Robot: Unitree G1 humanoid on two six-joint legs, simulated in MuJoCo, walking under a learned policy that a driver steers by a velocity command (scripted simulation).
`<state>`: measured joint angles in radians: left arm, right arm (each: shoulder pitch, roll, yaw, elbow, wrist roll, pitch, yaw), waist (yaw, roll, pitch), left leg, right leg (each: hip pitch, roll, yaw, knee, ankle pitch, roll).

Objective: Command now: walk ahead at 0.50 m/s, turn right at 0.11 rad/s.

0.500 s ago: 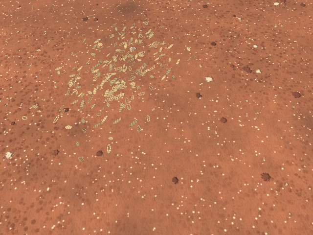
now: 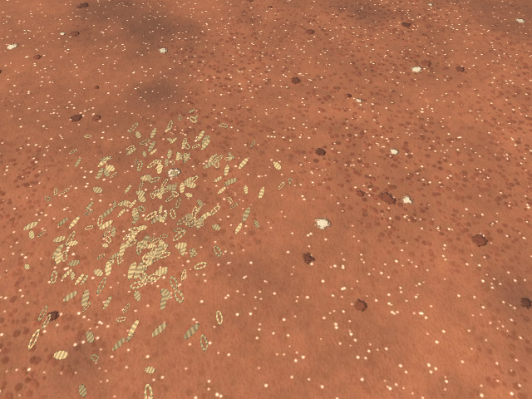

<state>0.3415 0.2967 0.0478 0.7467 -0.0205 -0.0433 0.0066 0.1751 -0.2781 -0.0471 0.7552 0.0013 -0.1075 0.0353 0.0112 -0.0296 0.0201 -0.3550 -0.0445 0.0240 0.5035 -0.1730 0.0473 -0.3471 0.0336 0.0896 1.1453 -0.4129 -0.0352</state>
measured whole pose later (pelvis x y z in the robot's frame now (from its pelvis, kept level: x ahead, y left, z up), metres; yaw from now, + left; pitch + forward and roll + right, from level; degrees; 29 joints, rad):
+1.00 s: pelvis +0.51 +0.06 -0.01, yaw +24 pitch +1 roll -1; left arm 0.22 0.31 0.07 0.81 -0.02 -0.07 0.00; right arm 0.14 -0.31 -0.07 0.67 0.01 -0.03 0.04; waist 0.02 0.00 0.09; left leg -0.45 -0.05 0.03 0.62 -0.19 0.09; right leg -0.30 -0.05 -0.02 1.18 -0.50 0.04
